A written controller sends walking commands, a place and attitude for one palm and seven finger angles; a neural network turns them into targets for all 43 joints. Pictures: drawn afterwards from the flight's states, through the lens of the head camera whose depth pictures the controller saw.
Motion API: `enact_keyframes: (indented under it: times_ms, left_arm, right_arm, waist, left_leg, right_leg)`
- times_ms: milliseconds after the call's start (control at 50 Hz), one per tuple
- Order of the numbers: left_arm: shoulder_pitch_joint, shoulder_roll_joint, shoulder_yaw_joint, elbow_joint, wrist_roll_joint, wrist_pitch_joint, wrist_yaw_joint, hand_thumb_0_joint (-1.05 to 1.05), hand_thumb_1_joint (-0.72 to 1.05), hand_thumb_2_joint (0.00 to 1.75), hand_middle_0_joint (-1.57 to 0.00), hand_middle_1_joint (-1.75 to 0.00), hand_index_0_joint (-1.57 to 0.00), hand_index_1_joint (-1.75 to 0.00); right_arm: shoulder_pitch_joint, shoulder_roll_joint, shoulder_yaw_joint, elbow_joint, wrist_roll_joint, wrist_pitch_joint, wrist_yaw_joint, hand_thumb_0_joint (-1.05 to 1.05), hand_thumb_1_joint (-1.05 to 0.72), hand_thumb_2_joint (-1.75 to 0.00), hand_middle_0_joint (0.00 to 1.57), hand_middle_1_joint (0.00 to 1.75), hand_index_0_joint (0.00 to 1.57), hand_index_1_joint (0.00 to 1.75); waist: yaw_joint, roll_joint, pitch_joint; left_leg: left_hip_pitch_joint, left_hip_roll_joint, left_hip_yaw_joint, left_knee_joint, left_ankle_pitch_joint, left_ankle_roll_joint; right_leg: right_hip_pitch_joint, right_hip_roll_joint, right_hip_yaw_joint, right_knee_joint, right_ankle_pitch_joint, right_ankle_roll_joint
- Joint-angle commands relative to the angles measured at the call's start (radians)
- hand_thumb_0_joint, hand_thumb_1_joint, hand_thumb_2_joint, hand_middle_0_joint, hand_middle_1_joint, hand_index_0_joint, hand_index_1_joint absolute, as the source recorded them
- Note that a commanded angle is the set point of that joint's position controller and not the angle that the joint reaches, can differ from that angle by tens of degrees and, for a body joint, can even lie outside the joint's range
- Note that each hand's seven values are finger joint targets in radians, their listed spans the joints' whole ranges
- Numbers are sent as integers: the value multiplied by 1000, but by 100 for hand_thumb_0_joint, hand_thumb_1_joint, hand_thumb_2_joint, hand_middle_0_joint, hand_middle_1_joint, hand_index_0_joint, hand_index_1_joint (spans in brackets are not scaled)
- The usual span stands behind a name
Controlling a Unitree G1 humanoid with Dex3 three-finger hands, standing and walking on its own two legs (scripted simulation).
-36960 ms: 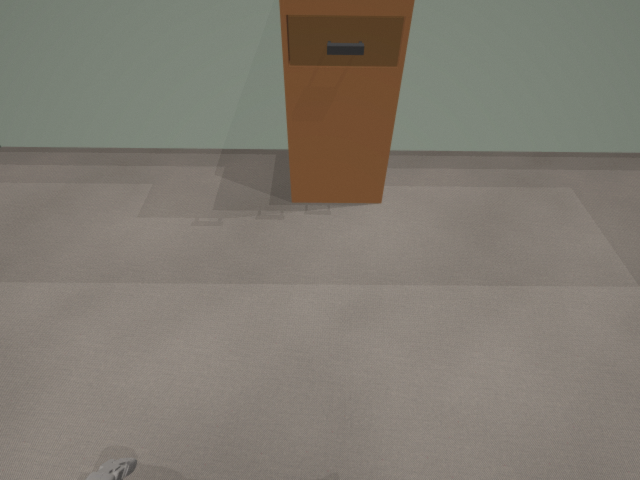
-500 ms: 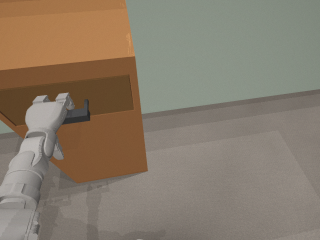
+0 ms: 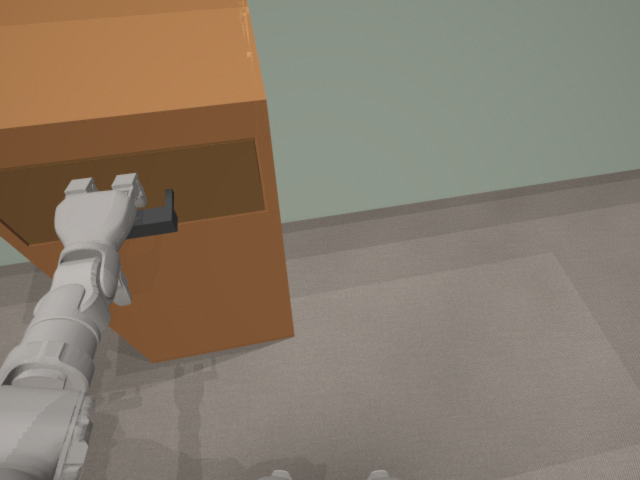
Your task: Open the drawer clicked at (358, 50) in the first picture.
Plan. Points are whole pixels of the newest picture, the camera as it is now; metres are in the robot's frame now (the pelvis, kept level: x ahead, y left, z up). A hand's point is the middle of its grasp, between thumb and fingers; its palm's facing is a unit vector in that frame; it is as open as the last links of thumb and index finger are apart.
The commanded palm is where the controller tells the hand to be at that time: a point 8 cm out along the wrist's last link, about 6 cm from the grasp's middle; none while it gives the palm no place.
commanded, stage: lower the fingers behind the handle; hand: left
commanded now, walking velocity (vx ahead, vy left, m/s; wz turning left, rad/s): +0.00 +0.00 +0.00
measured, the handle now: (132, 212) +0.47 +0.30 +0.01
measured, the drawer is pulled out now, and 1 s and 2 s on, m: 0.00 0.00 0.00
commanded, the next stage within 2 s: lift the hand off the handle in 0.50 s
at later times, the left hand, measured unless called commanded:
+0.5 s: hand (116, 245) +0.41 +0.30 +0.01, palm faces -0.03 +0.02 -1.00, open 13.8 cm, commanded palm +0.38 +0.30 +0.04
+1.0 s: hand (119, 234) +0.42 +0.30 +0.01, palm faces -0.06 +0.04 -1.00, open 13.7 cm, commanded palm +0.41 +0.29 +0.06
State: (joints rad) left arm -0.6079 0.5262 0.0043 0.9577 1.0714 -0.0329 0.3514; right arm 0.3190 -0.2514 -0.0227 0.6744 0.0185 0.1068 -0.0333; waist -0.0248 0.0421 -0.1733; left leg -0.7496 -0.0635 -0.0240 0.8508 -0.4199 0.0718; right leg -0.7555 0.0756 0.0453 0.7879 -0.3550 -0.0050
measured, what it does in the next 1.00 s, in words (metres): stands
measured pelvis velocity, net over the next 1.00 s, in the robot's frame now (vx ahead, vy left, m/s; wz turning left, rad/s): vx -0.01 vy -0.01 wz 0.02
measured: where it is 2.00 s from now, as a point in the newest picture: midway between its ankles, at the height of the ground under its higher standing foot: outside the picture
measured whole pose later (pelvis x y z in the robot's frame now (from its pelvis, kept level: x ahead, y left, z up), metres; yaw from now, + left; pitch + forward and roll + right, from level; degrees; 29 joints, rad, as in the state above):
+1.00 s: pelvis -0.01 -0.01 -0.01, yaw +1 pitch +21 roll -2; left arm -0.73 0.57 -0.02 1.03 1.06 0.00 0.33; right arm 0.33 -0.26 -0.01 0.68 0.02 0.08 -0.05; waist -0.05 0.04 -0.17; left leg -0.86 -0.06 -0.04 0.93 -0.43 0.05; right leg -0.87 0.08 0.02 0.87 -0.37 -0.02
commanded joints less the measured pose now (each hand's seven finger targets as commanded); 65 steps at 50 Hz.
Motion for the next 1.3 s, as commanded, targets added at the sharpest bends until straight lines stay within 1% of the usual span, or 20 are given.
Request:
enact_keyframes:
  times_ms: [0,60,140,200,240,400,460,560,580,620,640,700,860,940,1100,1160,1220,1240,1260,1280]
  left_arm:
    - [-185,215,64,-32,-4,-15,-14,0,-50,30,-30,-120,-30,-120]
    - [-186,192,51,-35,-12,-22,-6,0,-50,30,-30,-120,-30,-120]
    - [-215,239,79,-52,-18,-17,6,0,-50,30,-30,-120,-30,-120]
    - [-201,218,63,-30,-25,-1,10,0,-50,30,-30,-120,-30,-120]
    - [-233,253,81,-45,-25,-2,11,0,-50,30,-30,-120,-30,-120]
    - [-200,271,92,-20,-26,3,0,0,-50,30,-30,-120,-30,-120]
    - [-232,242,59,-21,-19,0,-2,0,-50,30,-30,-120,-30,-120]
    - [-207,225,66,-54,-23,-9,3,0,-50,30,-30,-120,-30,-120]
    - [-249,164,6,-26,-24,-5,5,0,-50,30,-30,-120,-30,-120]
    - [-311,185,18,-28,-17,-10,8,0,-50,30,-30,-120,-30,-120]
    - [-300,220,43,-23,-13,-7,12,0,-50,30,-30,-120,-30,-120]
    - [-351,178,-1,-23,-9,4,17,0,-50,30,-30,-120,-30,-120]
    - [-408,231,8,44,-14,36,-20,0,-50,30,-30,-120,-30,-120]
    - [-437,272,27,-13,-22,22,-45,0,-50,30,-30,-120,-30,-120]
    - [-496,304,56,-129,-26,-29,-39,0,-50,30,-30,-120,-30,-120]
    - [-501,363,119,-234,-18,-66,-9,0,-50,30,-30,-120,-30,-120]
    - [-457,407,185,-270,-15,-67,30,0,-50,30,-30,-120,-30,-120]
    - [-488,376,155,-291,-11,-65,43,0,-50,30,-30,-120,-30,-120]
    - [-461,382,170,-280,-12,-55,54,0,-50,30,-30,-120,-30,-120]
    - [-485,365,153,-297,-11,-47,62,0,-50,30,-30,-120,-30,-120]
  right_arm:
    - [73,-169,-69,-71,-2,-26,-10,0,-90,-90,20,30,20,30]
    - [84,-168,-73,-72,-4,-29,-7,0,-90,-90,20,30,20,30]
    - [88,-171,-74,-72,-1,-27,-6,0,-90,-90,20,30,20,30]
    - [87,-169,-72,-73,2,-28,-7,0,-90,-90,20,30,20,30]
    - [88,-172,-71,-68,1,-28,-8,0,-90,-90,20,30,20,30]
    - [77,-174,-63,-71,5,-27,-14,0,-90,-90,20,30,20,30]
    - [80,-172,-63,-72,6,-31,-14,0,-90,-90,20,30,20,30]
    - [84,-167,-68,-74,3,-34,-12,0,-90,-90,20,30,20,30]
    - [90,-165,-66,-69,4,-39,-13,0,-90,-90,20,30,20,30]
    - [94,-170,-69,-55,4,-45,-14,0,-90,-90,20,30,20,30]
    - [99,-174,-68,-55,3,-43,-14,0,-90,-90,20,30,20,30]
    - [103,-167,-68,-53,2,-48,-15,0,-90,-90,20,30,20,30]
    - [121,-176,-54,-44,3,-46,-22,0,-90,-90,20,30,20,30]
    - [124,-172,-53,-60,3,-45,-28,0,-90,-90,20,30,20,30]
    - [114,-164,-56,-61,10,-53,-39,0,-90,-90,20,30,20,30]
    - [102,-162,-62,-63,2,-57,-37,0,-90,-90,20,30,20,30]
    - [84,-165,-65,-55,-7,-52,-27,0,-90,-90,20,30,20,30]
    - [80,-161,-66,-58,-5,-55,-28,0,-90,-90,20,30,20,30]
    - [73,-164,-68,-49,-5,-54,-25,0,-90,-90,20,30,20,30]
    - [70,-165,-69,-49,-4,-57,-23,0,-90,-90,20,30,20,30]
  waist:
    - [-10,-60,-227]
    - [-15,-63,-244]
    - [-10,-49,-270]
    - [-16,-60,-251]
    - [-18,-58,-277]
    - [-9,-63,-246]
    - [-24,-44,-227]
    - [-10,-34,-285]
    - [-50,-54,-237]
    - [-62,-73,-218]
    - [-47,-57,-240]
    - [-64,-34,-243]
    - [-81,-64,-248]
    - [-68,-19,-317]
    - [-65,11,-315]
    - [-35,93,-411]
    - [-7,115,-447]
    - [-30,105,-425]
    - [-19,112,-399]
    - [-31,111,-397]
  left_leg:
    - [117,34,-8,-85,267,-30]
    - [101,32,-4,-65,271,-28]
    - [87,30,-3,-62,244,-28]
    - [76,28,1,-63,228,-26]
    - [76,29,0,-62,224,-24]
    - [58,28,2,-72,202,-23]
    - [65,31,-2,-74,189,-24]
    - [104,32,-3,-68,244,-27]
    - [93,33,-5,-59,222,-24]
    - [84,40,-17,-57,203,-23]
    - [91,38,-18,-58,208,-25]
    - [102,35,-18,-51,206,-26]
    - [53,31,-18,-35,178,-20]
    - [76,27,-5,-38,201,-17]
    - [152,35,-18,-83,213,-19]
    - [239,33,-16,-86,316,-26]
    - [285,37,-21,-88,428,-40]
    - [288,39,-19,-90,436,-38]
    - [290,39,-19,-99,439,-40]
    - [302,41,-18,-104,451,-41]
  right_leg:
    - [128,-4,-43,-61,182,-46]
    - [122,-4,-41,-48,196,-44]
    - [128,-7,-36,-43,176,-41]
    - [128,-6,-38,-49,166,-39]
    - [140,-7,-32,-48,169,-36]
    - [145,-9,-31,-57,154,-35]
    - [117,-8,-36,-57,133,-36]
    - [136,-6,-39,-47,172,-38]
    - [91,-5,-42,-54,156,-35]
    - [56,-7,-44,-54,127,-35]
    - [63,-7,-44,-46,124,-36]
    - [45,-8,-45,-48,119,-37]
    - [53,-11,-40,-40,118,-31]
    - [116,-12,-27,-46,155,-28]
    - [148,-9,-29,-84,144,-29]
    - [190,-5,-27,-74,214,-37]
    - [218,-1,-40,-62,274,-42]
    - [213,-1,-41,-70,286,-38]
    - [214,-1,-43,-76,282,-40]
    - [216,-1,-47,-81,289,-39]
